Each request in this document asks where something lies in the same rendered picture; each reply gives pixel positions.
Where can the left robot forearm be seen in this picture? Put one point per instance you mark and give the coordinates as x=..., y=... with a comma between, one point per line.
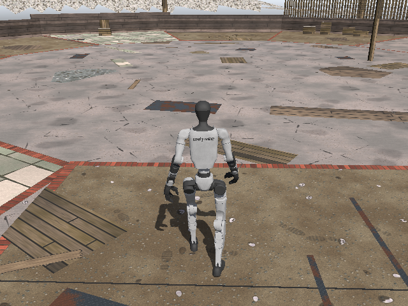
x=172, y=173

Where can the right robot foot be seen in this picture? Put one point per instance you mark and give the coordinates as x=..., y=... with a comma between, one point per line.
x=217, y=270

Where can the left robot hand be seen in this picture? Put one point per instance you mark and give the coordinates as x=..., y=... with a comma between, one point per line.
x=167, y=192

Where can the right robot upper arm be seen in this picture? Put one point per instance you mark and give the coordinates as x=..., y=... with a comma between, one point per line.
x=226, y=144

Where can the right robot hand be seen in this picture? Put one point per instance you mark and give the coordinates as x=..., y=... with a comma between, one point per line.
x=229, y=174

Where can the left robot upper arm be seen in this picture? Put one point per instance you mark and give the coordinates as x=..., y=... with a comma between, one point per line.
x=180, y=145

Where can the humanoid robot torso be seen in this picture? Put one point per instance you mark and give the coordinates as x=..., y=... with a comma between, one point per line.
x=203, y=152

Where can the right robot forearm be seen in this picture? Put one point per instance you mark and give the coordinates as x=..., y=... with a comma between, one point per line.
x=233, y=166

